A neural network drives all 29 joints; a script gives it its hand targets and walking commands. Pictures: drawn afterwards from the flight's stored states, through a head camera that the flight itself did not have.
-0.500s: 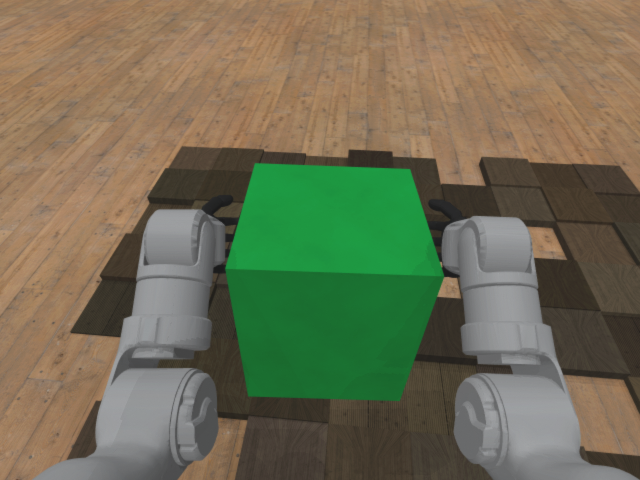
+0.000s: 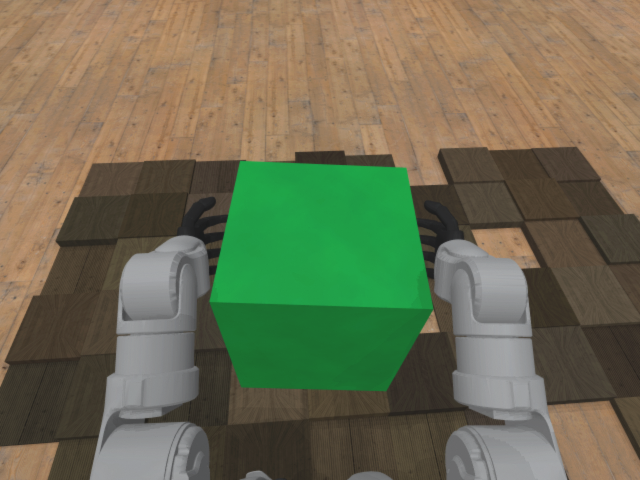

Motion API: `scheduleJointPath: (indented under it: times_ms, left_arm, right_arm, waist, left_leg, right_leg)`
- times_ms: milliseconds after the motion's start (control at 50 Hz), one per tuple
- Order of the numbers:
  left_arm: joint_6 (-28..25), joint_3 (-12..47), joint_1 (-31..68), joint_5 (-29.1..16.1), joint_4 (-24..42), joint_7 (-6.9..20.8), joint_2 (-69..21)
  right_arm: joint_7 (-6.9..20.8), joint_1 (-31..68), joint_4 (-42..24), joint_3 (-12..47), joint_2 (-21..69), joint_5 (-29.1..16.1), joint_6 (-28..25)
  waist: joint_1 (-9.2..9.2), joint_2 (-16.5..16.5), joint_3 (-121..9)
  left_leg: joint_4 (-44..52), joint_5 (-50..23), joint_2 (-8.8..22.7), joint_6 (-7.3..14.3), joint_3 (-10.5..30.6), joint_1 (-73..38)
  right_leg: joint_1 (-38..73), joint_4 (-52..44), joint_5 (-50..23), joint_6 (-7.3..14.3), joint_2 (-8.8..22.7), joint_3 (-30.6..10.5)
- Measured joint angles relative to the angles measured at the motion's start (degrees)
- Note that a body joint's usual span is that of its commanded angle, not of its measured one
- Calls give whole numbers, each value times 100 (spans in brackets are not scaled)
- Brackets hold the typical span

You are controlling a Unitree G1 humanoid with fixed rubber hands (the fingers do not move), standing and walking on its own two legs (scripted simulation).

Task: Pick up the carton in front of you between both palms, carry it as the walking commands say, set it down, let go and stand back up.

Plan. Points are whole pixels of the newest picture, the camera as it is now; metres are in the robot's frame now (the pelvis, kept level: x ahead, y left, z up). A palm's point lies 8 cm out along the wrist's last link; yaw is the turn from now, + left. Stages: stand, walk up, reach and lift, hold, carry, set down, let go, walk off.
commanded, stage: carry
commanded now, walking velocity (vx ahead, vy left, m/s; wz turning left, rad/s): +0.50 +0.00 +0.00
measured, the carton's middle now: (318, 284) +0.37 -0.02 +0.02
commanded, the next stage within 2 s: none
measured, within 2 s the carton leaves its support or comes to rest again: neither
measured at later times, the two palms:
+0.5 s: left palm (222, 52) +0.65 +0.09 +0.20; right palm (424, 42) +0.68 -0.20 +0.20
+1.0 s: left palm (265, 25) +0.98 +0.05 +0.10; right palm (403, 28) +0.96 -0.25 +0.10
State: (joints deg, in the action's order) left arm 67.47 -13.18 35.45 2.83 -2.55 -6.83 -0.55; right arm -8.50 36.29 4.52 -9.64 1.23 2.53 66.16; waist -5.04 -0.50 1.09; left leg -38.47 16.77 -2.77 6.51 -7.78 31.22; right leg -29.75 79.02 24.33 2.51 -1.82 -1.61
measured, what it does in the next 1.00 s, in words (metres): walks ahead: right foot, then left foot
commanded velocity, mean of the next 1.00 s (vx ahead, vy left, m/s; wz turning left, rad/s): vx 0.50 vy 0.00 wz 0.00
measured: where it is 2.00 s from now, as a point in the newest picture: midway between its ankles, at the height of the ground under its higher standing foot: (322, 207)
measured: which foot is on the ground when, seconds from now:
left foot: down 0.00-0.38, up 0.40-0.64, down 0.66-1.00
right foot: up 0.00-0.28, down 0.30-0.74, up 0.76-0.92, down 0.94-1.00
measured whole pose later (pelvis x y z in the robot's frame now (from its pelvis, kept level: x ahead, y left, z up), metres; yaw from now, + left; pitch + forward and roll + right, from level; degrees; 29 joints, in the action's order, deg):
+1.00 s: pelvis +0.61 -0.07 +0.00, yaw -1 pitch +4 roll -3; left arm 66.1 -13.9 37.6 8.1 -8.6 -6.6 -4.4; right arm -8.7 38.6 11.6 -11.5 -2.6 -1.3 65.4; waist -4.2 4.8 0.4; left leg -48.4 19.4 2.1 1.8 1.3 14.1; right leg -27.7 40.1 -0.9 5.7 -4.6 7.5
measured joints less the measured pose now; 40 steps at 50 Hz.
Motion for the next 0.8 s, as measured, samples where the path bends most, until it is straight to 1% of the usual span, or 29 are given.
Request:
scheduleJointPath:
  times_ms: [40, 80, 120, 180, 220, 240, 300, 320, 340, 360, 380, 420, 440, 460, 500, 540, 580, 620, 660, 680, 700, 720, 740, 760, 780, 800]
  left_arm:
    - [81, -32, 89, 92, 68, 1, -60]
    - [156, -61, 206, 159, 146, 2, -81]
    - [236, -84, 351, 194, 207, 2, -67]
    - [396, -104, 580, 197, 220, -1, 9]
    - [537, -122, 734, 166, 136, -4, 93]
    - [615, -135, 818, 142, 61, -5, 142]
    - [845, -189, 1110, 53, -278, -5, 295]
    - [884, -203, 1198, 31, -426, -6, 315]
    - [918, -206, 1307, 24, -590, -7, 325]
    - [948, -190, 1456, 31, -779, -8, 332]
    - [975, -165, 1625, 49, -961, -11, 338]
    - [983, -153, 1806, 71, -1156, -26, 311]
    - [997, -146, 1793, 69, -1175, -39, 281]
    - [1026, -147, 1752, 57, -1157, -54, 255]
    - [1072, -179, 1638, 31, -1071, -79, 210]
    - [1055, -250, 1518, 33, -1002, -84, 167]
    - [968, -343, 1402, 54, -1004, -79, 127]
    - [829, -393, 1255, 102, -1051, -46, 92]
    - [689, -395, 1060, 158, -1064, -3, 66]
    - [619, -378, 926, 178, -1037, 18, 69]
    - [572, -380, 776, 184, -984, 39, 81]
    - [560, -386, 660, 170, -910, 58, 108]
    - [522, -369, 618, 153, -883, 75, 137]
    - [438, -327, 634, 155, -935, 82, 149]
    - [347, -288, 643, 184, -1015, 86, 145]
    - [291, -274, 591, 231, -1058, 87, 98]
  right_arm:
    - [-26, 65, -23, -18, -77, -124, 44]
    - [-38, 205, -24, -50, -139, -208, 83]
    - [-44, 397, -9, -89, -192, -254, 141]
    - [-43, 731, 91, -147, -258, -274, 285]
    - [-40, 949, 238, -165, -289, -256, 414]
    - [-38, 1052, 328, -167, -303, -240, 487]
    - [-33, 1332, 620, -153, -349, -182, 730]
    - [-31, 1403, 707, -149, -385, -172, 811]
    - [-28, 1477, 795, -160, -437, -174, 897]
    - [-23, 1552, 870, -191, -505, -191, 982]
    - [-15, 1620, 919, -239, -573, -216, 1057]
    - [-7, 1770, 1030, -344, -666, -233, 1137]
    - [-6, 1802, 1075, -415, -665, -208, 1173]
    - [-6, 1819, 1101, -479, -644, -170, 1213]
    - [-7, 1829, 1108, -574, -571, -71, 1272]
    - [-6, 1803, 1110, -637, -471, 37, 1260]
    - [0, 1724, 1137, -672, -358, 137, 1167]
    - [16, 1561, 1170, -662, -254, 212, 1014]
    - [42, 1350, 1203, -597, -167, 253, 831]
    - [33, 1230, 1234, -523, -108, 271, 710]
    - [36, 1119, 1269, -450, -45, 291, 603]
    - [39, 1063, 1296, -376, 4, 310, 535]
    - [42, 1026, 1291, -330, 23, 320, 472]
    - [49, 941, 1247, -309, 17, 303, 388]
    - [54, 798, 1201, -288, 15, 262, 283]
    - [56, 642, 1170, -243, -1, 209, 215]
  waist:
    - [-75, 67, 3]
    - [-111, 100, -42]
    - [-109, 89, -126]
    - [-46, 40, -330]
    - [17, 18, -510]
    - [51, 8, -606]
    - [162, -8, -872]
    - [226, 73, -922]
    - [297, 200, -921]
    - [363, 287, -910]
    - [433, 254, -911]
    - [616, 228, -828]
    - [690, 233, -781]
    - [749, 224, -727]
    - [825, 200, -607]
    - [858, 178, -505]
    - [823, 154, -440]
    - [709, 122, -413]
    - [552, 65, -390]
    - [491, -2, -342]
    - [440, -29, -298]
    - [365, 44, -299]
    - [243, 144, -335]
    - [124, 154, -379]
    - [16, 42, -395]
    - [-85, 6, -414]
  left_leg:
    - [381, 5, 38, -50, 78, -390]
    - [703, 25, 90, -74, 140, -730]
    - [957, 76, 124, -121, 180, -1037]
    - [1184, 268, 134, -207, 216, -1448]
    - [1222, 478, 137, -276, 237, -1693]
    - [1205, 605, 142, -319, 247, -1805]
    - [1018, 1056, 190, -476, 264, -2115]
    - [823, 1101, 288, -556, 272, -2151]
    - [496, 780, 436, -599, 312, -2105]
    - [7, 691, 559, -577, 380, -1979]
    - [-649, 793, 565, -591, 462, -1748]
    - [-2055, 1327, 456, -630, 653, -1128]
    - [-2532, 1395, 388, -623, 693, -816]
    - [-2797, 1398, 328, -616, 679, -529]
    - [-2734, 1403, 253, -640, 576, -67]
    - [-2115, 1278, 215, -680, 438, 217]
    - [-1215, 922, 208, -690, 298, 290]
    - [-341, 434, 228, -664, 134, 166]
    - [347, -122, 235, -632, -21, -152]
    - [527, -574, 206, -736, 7, -392]
    - [697, -675, 208, -681, 109, -700]
    - [907, -766, 262, -473, 228, -1045]
    - [938, -795, 289, -312, 371, -1257]
    - [856, -159, 237, -307, 493, -1350]
    - [650, 256, 122, -334, 503, -1326]
    - [508, 429, 57, -330, 515, -1321]
  right_leg:
    - [-414, -555, -7, -12, 123, 70]
    - [-662, -1445, -60, -59, 224, 139]
    - [-794, -2280, -479, -123, 309, 187]
    - [-827, -3190, -1224, -214, 428, 234]
    - [-724, -3678, -1563, -235, 477, 264]
    - [-636, -3905, -1685, -229, 490, 283]
    - [-223, -4586, -1673, -163, 471, 388]
    - [1, -4700, -1258, -159, 412, 461]
    - [264, -4853, -727, -142, 309, 561]
    - [502, -5009, -229, -116, 214, 642]
    - [685, -5148, 285, -89, 180, 636]
    - [729, -5079, 327, 20, 120, 584]
    - [770, -5031, 456, 43, 96, 556]
    - [853, -5062, 579, 53, 91, 520]
    - [1097, -5269, 708, 58, 109, 456]
    - [1371, -5514, 743, 37, 141, 414]
    - [1652, -5681, 840, 34, 146, 408]
    - [1960, -5769, 1026, 18, 118, 445]
    - [2236, -5657, 1274, -12, 97, 506]
    - [2256, -5314, 1321, -36, 150, 548]
    - [2147, -4720, 875, -84, 211, 594]
    - [1901, -3886, 552, -42, 194, 602]
    - [1576, -2955, 519, 24, 154, 593]
    - [1210, -2109, 593, 36, 119, 493]
    - [851, -1442, 701, 30, 125, 335]
    - [534, -1059, 903, 14, 88, 222]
